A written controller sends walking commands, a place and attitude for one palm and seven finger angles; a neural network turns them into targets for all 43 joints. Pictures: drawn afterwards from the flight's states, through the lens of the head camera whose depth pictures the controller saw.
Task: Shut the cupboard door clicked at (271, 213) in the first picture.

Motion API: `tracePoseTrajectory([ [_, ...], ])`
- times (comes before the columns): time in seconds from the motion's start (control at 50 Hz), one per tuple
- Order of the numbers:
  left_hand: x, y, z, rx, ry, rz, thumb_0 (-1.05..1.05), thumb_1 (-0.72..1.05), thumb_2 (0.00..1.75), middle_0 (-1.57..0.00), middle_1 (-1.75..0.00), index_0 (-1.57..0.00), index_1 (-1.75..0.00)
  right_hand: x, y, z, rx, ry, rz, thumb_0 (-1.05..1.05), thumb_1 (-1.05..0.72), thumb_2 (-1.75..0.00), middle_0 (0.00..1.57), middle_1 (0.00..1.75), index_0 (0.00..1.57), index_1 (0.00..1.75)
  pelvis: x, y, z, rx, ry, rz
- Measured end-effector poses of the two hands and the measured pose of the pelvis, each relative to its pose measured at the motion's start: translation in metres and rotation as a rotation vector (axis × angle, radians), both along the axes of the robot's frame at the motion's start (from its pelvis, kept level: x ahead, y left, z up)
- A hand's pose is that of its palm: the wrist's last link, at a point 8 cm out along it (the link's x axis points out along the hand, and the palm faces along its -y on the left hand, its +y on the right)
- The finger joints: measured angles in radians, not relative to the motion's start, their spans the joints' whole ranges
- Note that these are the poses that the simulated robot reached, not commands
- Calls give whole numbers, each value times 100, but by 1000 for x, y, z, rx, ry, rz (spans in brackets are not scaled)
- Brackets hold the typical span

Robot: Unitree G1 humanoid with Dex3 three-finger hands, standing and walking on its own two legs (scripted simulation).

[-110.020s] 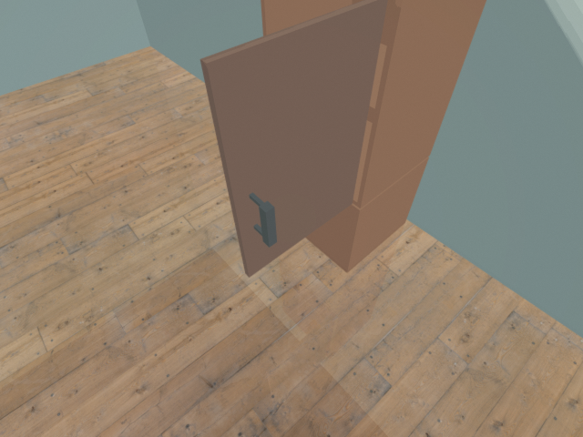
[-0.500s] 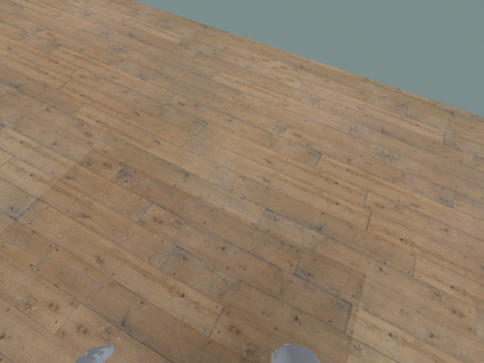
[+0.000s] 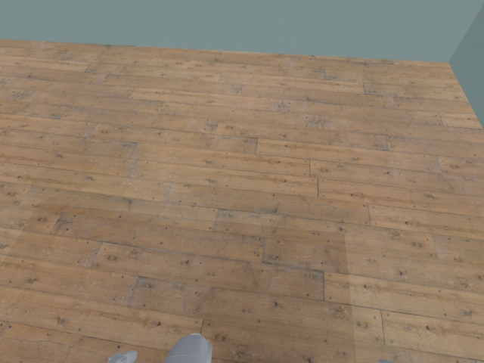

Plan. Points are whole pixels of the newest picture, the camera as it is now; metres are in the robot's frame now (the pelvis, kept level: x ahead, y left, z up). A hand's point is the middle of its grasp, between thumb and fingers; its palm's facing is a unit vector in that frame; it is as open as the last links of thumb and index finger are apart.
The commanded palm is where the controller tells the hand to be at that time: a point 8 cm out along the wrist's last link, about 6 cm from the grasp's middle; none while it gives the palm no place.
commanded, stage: turn to face it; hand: left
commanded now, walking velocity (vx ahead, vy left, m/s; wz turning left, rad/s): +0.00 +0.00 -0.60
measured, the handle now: out of the picture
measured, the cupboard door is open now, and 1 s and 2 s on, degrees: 0 0 0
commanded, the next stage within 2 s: none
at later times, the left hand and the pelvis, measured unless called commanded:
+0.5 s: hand (134, 339) +0.17 +0.22 -0.16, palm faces -0.27 -0.94 -0.22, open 7.4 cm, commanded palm none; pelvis +0.01 +0.04 +0.01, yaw -19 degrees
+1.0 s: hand (191, 329) +0.20 +0.12 -0.17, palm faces -0.53 -0.82 -0.20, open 7.4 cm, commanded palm none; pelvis +0.02 +0.01 +0.00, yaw -34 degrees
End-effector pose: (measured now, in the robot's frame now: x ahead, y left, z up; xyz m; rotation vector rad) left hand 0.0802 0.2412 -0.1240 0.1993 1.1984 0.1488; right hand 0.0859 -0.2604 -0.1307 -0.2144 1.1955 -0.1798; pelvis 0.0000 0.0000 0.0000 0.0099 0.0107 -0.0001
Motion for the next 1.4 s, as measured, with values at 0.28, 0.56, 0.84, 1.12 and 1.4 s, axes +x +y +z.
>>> tracePoseTrajectory([
  [0.28, 24, 49, -28, -38, 91, -94, 1, 90, 90, -20, -30, -20, -30, -1, 46, 25, -67, -80, -85, 1, -90, -90, 20, 30, 20, 30, 14, 43, -2, -37, 10, -184],
  [0.56, 121, 6, -3, -2, -11, -360, 1, 91, 90, -20, -30, -19, -30, -122, 41, 8, -14, 72, -378, 1, -90, -90, 20, 30, 20, 30, 13, 32, 1, -46, 5, -376],
  [0.84, 136, -82, 6, 11, -51, -552, 1, 90, 90, -20, -30, -20, -30, -166, 2, -7, 18, 72, -556, 1, -91, -90, 20, 30, 20, 30, 6, -1, -1, -3, -1, -522],
  [1.12, 156, -58, -34, -35, 77, -612, 1, 90, 90, -21, -30, -20, -30, -124, 24, 18, -82, -44, -616, 1, -91, -90, 20, 30, 20, 30, 35, 25, -8, -17, 20, -683],
  [1.4, 214, -98, -8, -1, 40, -815, 1, 91, 90, -20, -30, -19, -30, -194, 83, 18, -17, 45, -846, 1, -90, -90, 20, 30, 20, 30, 39, 26, 6, -53, 22, -868],
])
